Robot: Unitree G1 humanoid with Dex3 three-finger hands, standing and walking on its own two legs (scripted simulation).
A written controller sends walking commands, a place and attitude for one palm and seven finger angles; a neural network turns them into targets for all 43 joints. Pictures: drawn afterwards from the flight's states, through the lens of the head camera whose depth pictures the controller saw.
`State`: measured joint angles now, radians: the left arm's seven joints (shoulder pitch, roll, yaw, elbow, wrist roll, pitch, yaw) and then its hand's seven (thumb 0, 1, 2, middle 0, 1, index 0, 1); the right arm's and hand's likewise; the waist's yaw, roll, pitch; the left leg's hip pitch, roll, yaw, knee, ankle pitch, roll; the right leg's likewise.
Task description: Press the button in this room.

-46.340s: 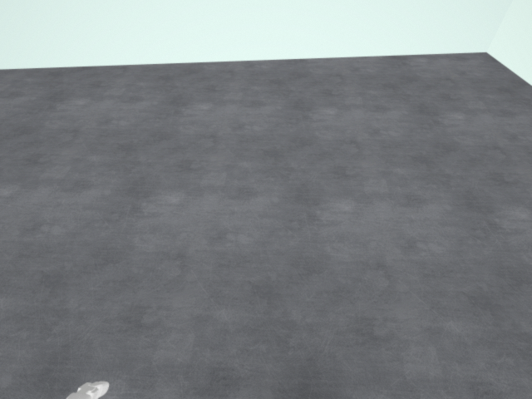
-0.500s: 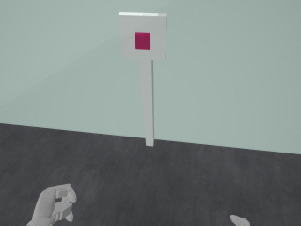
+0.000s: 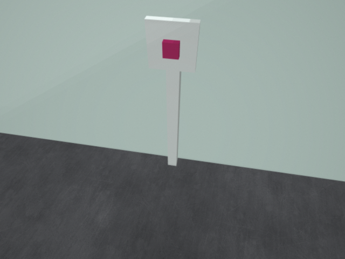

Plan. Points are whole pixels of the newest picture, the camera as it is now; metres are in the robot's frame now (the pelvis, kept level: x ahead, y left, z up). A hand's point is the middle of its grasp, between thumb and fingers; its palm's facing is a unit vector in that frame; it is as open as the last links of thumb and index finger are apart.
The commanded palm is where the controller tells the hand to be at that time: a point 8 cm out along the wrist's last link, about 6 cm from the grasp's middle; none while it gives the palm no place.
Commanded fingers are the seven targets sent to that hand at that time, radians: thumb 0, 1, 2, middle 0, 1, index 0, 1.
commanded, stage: let the arm hang, fingers relaxed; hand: left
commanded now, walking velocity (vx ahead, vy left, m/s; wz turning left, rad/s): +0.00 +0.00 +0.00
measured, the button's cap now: (171, 49) +0.80 +0.06 +0.10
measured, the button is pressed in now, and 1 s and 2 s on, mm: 0 0 0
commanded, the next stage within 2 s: stand and wait in 0.44 s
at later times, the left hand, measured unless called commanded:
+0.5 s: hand out of the picture -0.02 +0.17 -0.18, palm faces +0.03 -0.98 -0.19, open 7.4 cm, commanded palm none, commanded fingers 0.00 0.90 0.90 -0.20 -0.30 -0.20 -0.30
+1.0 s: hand out of the picture +0.01 +0.16 -0.17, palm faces +0.02 -0.98 -0.19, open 7.4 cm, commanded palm none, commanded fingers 0.00 0.90 0.90 -0.20 -0.30 -0.20 -0.30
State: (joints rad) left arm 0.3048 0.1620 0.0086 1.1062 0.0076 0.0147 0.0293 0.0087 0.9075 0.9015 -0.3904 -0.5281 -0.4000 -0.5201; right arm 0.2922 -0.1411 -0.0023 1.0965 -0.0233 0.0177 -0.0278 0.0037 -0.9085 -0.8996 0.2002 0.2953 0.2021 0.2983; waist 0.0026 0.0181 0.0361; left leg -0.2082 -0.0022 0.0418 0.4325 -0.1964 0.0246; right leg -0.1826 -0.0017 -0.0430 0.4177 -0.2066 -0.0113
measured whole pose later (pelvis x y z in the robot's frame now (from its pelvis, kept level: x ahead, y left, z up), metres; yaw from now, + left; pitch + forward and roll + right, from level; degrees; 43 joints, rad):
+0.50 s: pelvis +0.00 +0.01 +0.00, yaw -1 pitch -2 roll +0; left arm 0.30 0.13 0.02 1.15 0.01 0.00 0.04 0.00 0.91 0.90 -0.20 -0.30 -0.20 -0.30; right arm 0.32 -0.11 -0.01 1.14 -0.02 0.01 -0.04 0.00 -0.90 -0.90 0.20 0.30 0.20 0.30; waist -0.01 0.01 0.03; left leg -0.20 -0.01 0.06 0.42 -0.19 0.04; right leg -0.19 -0.01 -0.03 0.43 -0.21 0.00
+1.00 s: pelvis +0.01 -0.01 +0.00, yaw -1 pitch -2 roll +0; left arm 0.27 0.14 0.02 1.15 0.01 -0.01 0.04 0.00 0.91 0.90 -0.20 -0.30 -0.20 -0.30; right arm 0.27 -0.14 -0.02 1.14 -0.02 0.00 -0.03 0.00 -0.91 -0.90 0.20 0.30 0.20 0.30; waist -0.01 0.01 0.04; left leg -0.18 0.00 0.06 0.40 -0.20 0.02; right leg -0.17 0.01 -0.03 0.41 -0.21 -0.02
